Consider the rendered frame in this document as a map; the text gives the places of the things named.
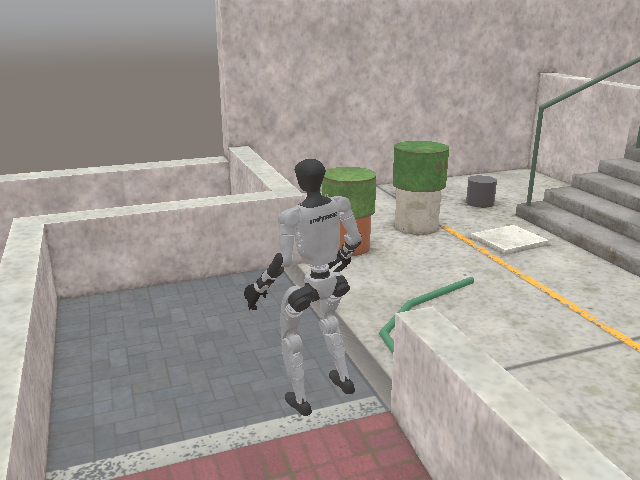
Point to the stairs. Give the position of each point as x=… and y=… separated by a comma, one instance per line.
x=599, y=212

